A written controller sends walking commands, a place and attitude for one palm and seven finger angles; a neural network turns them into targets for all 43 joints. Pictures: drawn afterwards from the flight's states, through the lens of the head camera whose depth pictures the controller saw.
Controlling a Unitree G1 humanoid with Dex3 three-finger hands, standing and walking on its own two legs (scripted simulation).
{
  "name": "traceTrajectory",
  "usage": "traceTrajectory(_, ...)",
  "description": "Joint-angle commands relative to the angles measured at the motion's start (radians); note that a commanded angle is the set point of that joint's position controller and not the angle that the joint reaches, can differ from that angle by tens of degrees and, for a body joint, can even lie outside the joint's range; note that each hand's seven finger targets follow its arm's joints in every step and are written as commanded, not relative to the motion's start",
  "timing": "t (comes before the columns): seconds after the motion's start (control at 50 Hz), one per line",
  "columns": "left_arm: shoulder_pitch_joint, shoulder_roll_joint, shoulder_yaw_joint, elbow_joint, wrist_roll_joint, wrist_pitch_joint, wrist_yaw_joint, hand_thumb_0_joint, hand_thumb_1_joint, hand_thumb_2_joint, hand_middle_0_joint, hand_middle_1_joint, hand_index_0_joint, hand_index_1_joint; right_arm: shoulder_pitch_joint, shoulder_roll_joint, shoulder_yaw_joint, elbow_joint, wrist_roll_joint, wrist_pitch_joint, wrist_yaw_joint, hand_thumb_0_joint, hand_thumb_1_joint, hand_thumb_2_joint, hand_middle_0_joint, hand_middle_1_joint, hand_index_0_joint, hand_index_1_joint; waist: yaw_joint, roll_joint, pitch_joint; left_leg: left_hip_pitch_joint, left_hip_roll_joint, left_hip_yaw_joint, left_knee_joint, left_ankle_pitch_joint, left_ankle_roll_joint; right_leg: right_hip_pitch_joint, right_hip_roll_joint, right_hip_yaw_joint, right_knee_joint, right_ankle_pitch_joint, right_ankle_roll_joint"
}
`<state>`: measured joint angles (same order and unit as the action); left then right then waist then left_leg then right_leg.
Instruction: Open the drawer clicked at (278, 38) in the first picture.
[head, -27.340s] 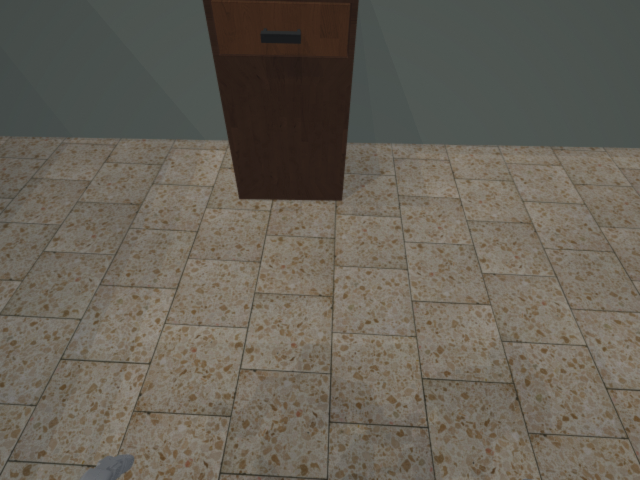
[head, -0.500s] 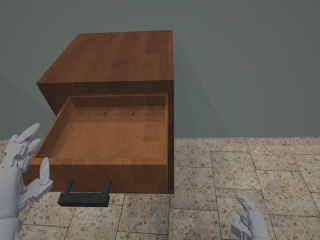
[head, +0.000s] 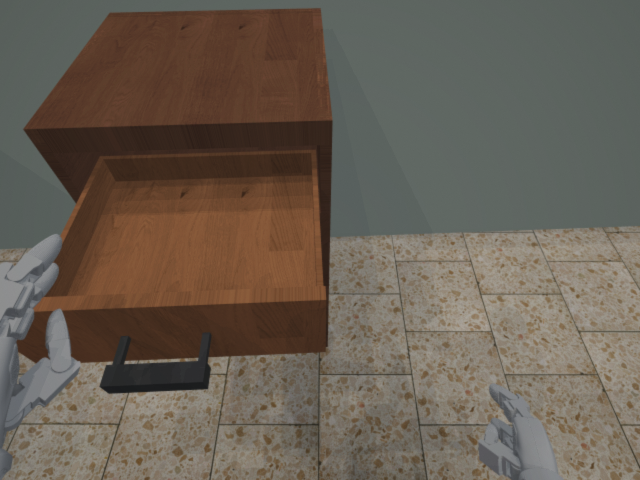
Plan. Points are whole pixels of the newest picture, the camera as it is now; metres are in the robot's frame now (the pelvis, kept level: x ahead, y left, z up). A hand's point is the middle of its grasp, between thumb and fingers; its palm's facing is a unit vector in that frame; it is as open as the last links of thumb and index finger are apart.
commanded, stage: step back with the hand held close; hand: left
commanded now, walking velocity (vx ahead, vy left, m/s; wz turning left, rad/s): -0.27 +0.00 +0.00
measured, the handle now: (161, 359) +0.27 +0.23 -0.02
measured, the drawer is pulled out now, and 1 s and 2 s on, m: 0.30 0.30 0.30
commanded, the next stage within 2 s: stop stepping back and stand still in 0.96 s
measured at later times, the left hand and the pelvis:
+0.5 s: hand out of the picture +0.11 +0.26 +0.15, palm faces +0.37 -0.83 -0.42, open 7.4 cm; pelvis -0.07 +0.02 -0.02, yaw +1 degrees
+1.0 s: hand out of the picture +0.04 +0.22 +0.15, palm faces +0.23 -0.83 -0.51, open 7.4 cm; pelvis -0.16 +0.00 +0.00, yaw -2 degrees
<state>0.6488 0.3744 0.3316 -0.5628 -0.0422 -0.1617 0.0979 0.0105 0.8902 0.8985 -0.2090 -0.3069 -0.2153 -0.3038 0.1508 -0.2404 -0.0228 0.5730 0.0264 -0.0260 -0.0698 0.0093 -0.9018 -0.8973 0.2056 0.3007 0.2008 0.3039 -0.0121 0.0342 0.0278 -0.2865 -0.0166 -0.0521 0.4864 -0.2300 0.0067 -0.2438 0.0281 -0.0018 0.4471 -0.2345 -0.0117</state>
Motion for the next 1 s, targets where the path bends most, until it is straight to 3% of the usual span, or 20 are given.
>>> traceTrajectory(0.0, 0.044, 0.183, 0.174, -0.261, -0.014, -0.078, 0.040, 0.000, 0.900, 0.900, -0.200, -0.300, -0.200, -0.300, -0.103, -0.087, -0.036, -0.192, -0.002, -0.054, -0.011, 0.000, -0.900, -0.900, 0.200, 0.300, 0.200, 0.300, 0.023, 0.018, -0.225, 0.055, 0.106, -0.044, -0.038, 0.376, 0.024, 0.086, -0.094, 0.006, 0.019, 0.317, 0.004)
traceTrajectory(0.14, 0.037, 0.178, 0.177, -0.280, -0.010, -0.089, 0.048, 0.000, 0.900, 0.900, -0.200, -0.300, -0.200, -0.300, -0.097, -0.094, -0.034, -0.194, -0.009, -0.078, -0.012, 0.000, -0.900, -0.900, 0.200, 0.300, 0.200, 0.300, 0.024, 0.106, -0.182, -0.128, 0.150, -0.081, -0.116, 0.136, 0.050, 0.108, -0.061, 0.005, 0.100, 0.132, 0.016)
traceTrajectory(0.22, 0.008, 0.159, 0.165, -0.248, -0.004, -0.098, 0.050, 0.000, 0.900, 0.900, -0.200, -0.300, -0.200, -0.300, -0.078, -0.097, -0.028, -0.197, -0.004, -0.090, -0.006, 0.000, -0.900, -0.900, 0.200, 0.300, 0.200, 0.300, 0.011, 0.045, -0.120, -0.277, 0.137, -0.096, -0.117, -0.172, 0.059, 0.107, -0.071, 0.042, 0.085, 0.048, 0.012)
traceTrajectory(0.32, -0.048, 0.154, 0.136, -0.239, -0.002, -0.107, 0.065, 0.000, 0.900, 0.900, -0.200, -0.300, -0.200, -0.300, -0.054, -0.094, -0.033, -0.166, -0.005, -0.098, -0.005, 0.000, -0.900, -0.900, 0.200, 0.300, 0.200, 0.300, -0.007, -0.124, -0.085, -0.051, 0.024, -0.020, 0.162, -0.206, 0.012, -0.238, -0.196, 0.184, -0.165, -0.225, -0.059)
traceTrajectory(0.36, -0.068, 0.166, 0.135, -0.269, 0.001, -0.108, 0.076, 0.000, 0.900, 0.900, -0.200, -0.300, -0.200, -0.300, -0.044, -0.086, -0.028, -0.143, -0.016, -0.098, -0.007, 0.000, -0.900, -0.900, 0.200, 0.300, 0.200, 0.300, -0.009, -0.115, -0.106, 0.039, 0.017, -0.002, 0.213, -0.164, 0.004, -0.303, -0.237, 0.174, -0.172, -0.196, -0.084)
traceTrajectory(0.42, -0.066, 0.174, 0.150, -0.293, 0.002, -0.104, 0.081, 0.000, 0.900, 0.900, -0.200, -0.300, -0.200, -0.300, -0.059, -0.090, -0.020, -0.160, -0.017, -0.096, -0.010, 0.000, -0.900, -0.900, 0.200, 0.300, 0.200, 0.300, -0.006, -0.007, -0.105, -0.030, 0.086, -0.085, 0.003, -0.160, 0.025, -0.226, -0.135, 0.088, -0.033, -0.150, -0.030)
traceTrajectory(0.46, -0.054, 0.185, 0.171, -0.325, 0.010, -0.111, 0.085, 0.000, 0.900, 0.900, -0.200, -0.300, -0.200, -0.300, -0.075, -0.096, -0.016, -0.186, -0.013, -0.108, -0.014, 0.000, -0.900, -0.900, 0.200, 0.300, 0.200, 0.300, 0.004, 0.213, -0.119, -0.261, 0.242, -0.250, -0.255, -0.303, 0.078, -0.013, -0.017, -0.010, 0.253, -0.159, 0.023)
traceTrajectory(0.5, -0.070, 0.189, 0.190, -0.324, 0.029, -0.127, 0.081, 0.000, 0.900, 0.900, -0.200, -0.300, -0.200, -0.300, -0.061, -0.089, -0.025, -0.185, -0.024, -0.127, -0.010, 0.000, -0.900, -0.900, 0.200, 0.300, 0.200, 0.300, 0.003, 0.252, -0.119, -0.444, 0.334, -0.332, -0.374, -0.486, 0.136, 0.099, 0.024, 0.013, 0.559, -0.213, 0.033)
traceTrajectory(0.56, -0.047, 0.168, 0.171, -0.320, 0.010, -0.127, 0.081, 0.000, 0.900, 0.900, -0.200, -0.300, -0.200, -0.300, -0.046, -0.082, -0.029, -0.160, -0.028, -0.147, 0.002, 0.000, -0.900, -0.900, 0.200, 0.300, 0.200, 0.300, 0.014, 0.099, -0.129, -0.222, 0.291, -0.233, -0.204, -0.122, 0.137, -0.062, -0.008, 0.026, 0.461, -0.258, 0.021)
traceTrajectory(0.64, -0.022, 0.144, 0.140, -0.289, -0.009, -0.123, 0.063, 0.000, 0.900, 0.900, -0.200, -0.300, -0.200, -0.300, -0.043, -0.093, -0.018, -0.114, -0.031, -0.167, 0.018, 0.000, -0.900, -0.900, 0.200, 0.300, 0.200, 0.300, 0.009, 0.179, -0.165, -0.002, 0.260, -0.180, -0.169, 0.037, 0.123, -0.123, 0.010, -0.014, 0.280, -0.269, 0.026)
traceTrajectory(0.74, -0.035, 0.216, 0.195, -0.314, -0.030, -0.139, 0.029, 0.000, 0.900, 0.900, -0.200, -0.300, -0.200, -0.300, -0.081, -0.099, -0.006, -0.105, -0.026, -0.160, 0.028, 0.000, -0.900, -0.900, 0.200, 0.300, 0.200, 0.300, 0.035, 0.122, -0.233, 0.055, 0.198, -0.102, -0.036, 0.192, 0.063, 0.021, -0.012, -0.021, -0.121, 0.031, 0.004)
traceTrajectory(0.76, -0.031, 0.221, 0.201, -0.322, -0.033, -0.147, 0.020, 0.000, 0.900, 0.900, -0.200, -0.300, -0.200, -0.300, -0.086, -0.089, -0.003, -0.113, -0.022, -0.151, 0.029, 0.000, -0.900, -0.900, 0.200, 0.300, 0.200, 0.300, 0.030, 0.047, -0.242, 0.060, 0.145, -0.029, 0.041, 0.171, 0.034, 0.015, -0.064, 0.003, -0.153, 0.146, -0.012)
traceTrajectory(0.78, -0.021, 0.242, 0.216, -0.326, -0.033, -0.154, 0.022, 0.000, 0.900, 0.900, -0.200, -0.300, -0.200, -0.300, -0.080, -0.068, 0.000, -0.118, -0.008, -0.139, 0.027, 0.000, -0.900, -0.900, 0.200, 0.300, 0.200, 0.300, 0.026, -0.110, -0.281, 0.053, 0.065, 0.074, 0.192, 0.119, -0.003, 0.017, -0.187, 0.093, -0.153, 0.377, -0.049)
traceTrajectory(0.8, -0.001, 0.225, 0.198, -0.311, -0.041, -0.146, 0.021, 0.000, 0.900, 0.900, -0.200, -0.300, -0.200, -0.300, -0.084, -0.080, -0.023, -0.136, 0.023, -0.137, 0.024, 0.000, -0.900, -0.900, 0.200, 0.300, 0.200, 0.300, 0.022, -0.281, -0.281, -0.022, -0.027, 0.092, 0.397, -0.107, -0.027, 0.010, -0.302, 0.155, -0.123, 0.594, -0.089)
traceTrajectory(0.84, 0.077, 0.243, 0.261, -0.254, -0.040, -0.131, 0.031, 0.000, 0.900, 0.900, -0.200, -0.300, -0.200, -0.300, -0.151, -0.068, -0.018, -0.156, 0.025, -0.121, 0.012, 0.000, -0.900, -0.900, 0.200, 0.300, 0.200, 0.300, 0.044, -0.246, -0.231, -0.245, -0.035, 0.022, 0.637, -0.304, -0.027, 0.035, -0.363, 0.156, -0.061, 0.754, -0.155)
traceTrajectory(0.86, 0.097, 0.210, 0.235, -0.225, -0.033, -0.112, 0.030, 0.000, 0.900, 0.900, -0.200, -0.300, -0.200, -0.300, -0.159, -0.020, 0.006, -0.153, 0.011, -0.103, 0.002, 0.000, -0.900, -0.900, 0.200, 0.300, 0.200, 0.300, 0.028, -0.225, -0.179, -0.322, -0.001, 0.006, 0.559, -0.317, -0.030, 0.108, -0.356, 0.142, -0.031, 0.823, -0.164)
traceTrajectory(0.9, 0.080, 0.179, 0.208, -0.198, -0.011, -0.100, 0.036, 0.000, 0.900, 0.900, -0.200, -0.300, -0.200, -0.300, -0.170, -0.001, 0.036, -0.140, -0.007, -0.063, -0.016, 0.000, -0.900, -0.900, 0.200, 0.300, 0.200, 0.300, 0.004, -0.151, -0.130, -0.264, 0.006, 0.062, 0.281, -0.241, -0.034, 0.123, -0.254, 0.046, 0.024, 0.894, -0.099)
traceTrajectory(0.94, 0.017, 0.174, 0.167, -0.244, -0.014, -0.099, 0.037, 0.000, 0.900, 0.900, -0.200, -0.300, -0.200, -0.300, -0.169, -0.040, 0.028, -0.131, -0.002, -0.052, -0.029, 0.000, -0.900, -0.900, 0.200, 0.300, 0.200, 0.300, -0.023, -0.056, -0.110, -0.112, -0.004, 0.098, -0.123, 0.100, -0.044, 0.120, -0.158, -0.016, 0.145, 0.802, -0.031)
traceTrajectory(0.96, 0.001, 0.170, 0.153, -0.273, -0.019, -0.098, 0.043, 0.000, 0.900, 0.900, -0.200, -0.300, -0.200, -0.300, -0.136, -0.056, 0.011, -0.125, -0.007, -0.052, -0.025, 0.000, -0.900, -0.900, 0.200, 0.300, 0.200, 0.300, -0.020, 0.042, -0.148, 0.029, 0.099, 0.028, -0.215, 0.516, -0.018, 0.063, -0.087, -0.048, 0.212, 0.507, 0.013)
traceTrajectory(0.98, -0.034, 0.188, 0.142, -0.333, -0.010, -0.101, 0.049, 0.000, 0.900, 0.900, -0.200, -0.300, -0.200, -0.300, -0.102, -0.076, -0.020, -0.131, -0.012, -0.063, -0.011, 0.000, -0.900, -0.900, 0.200, 0.300, 0.200, 0.300, -0.006, 0.156, -0.210, 0.231, 0.286, -0.145, -0.116, 0.977, 0.047, -0.151, -0.049, -0.022, 0.305, -0.007, 0.022)
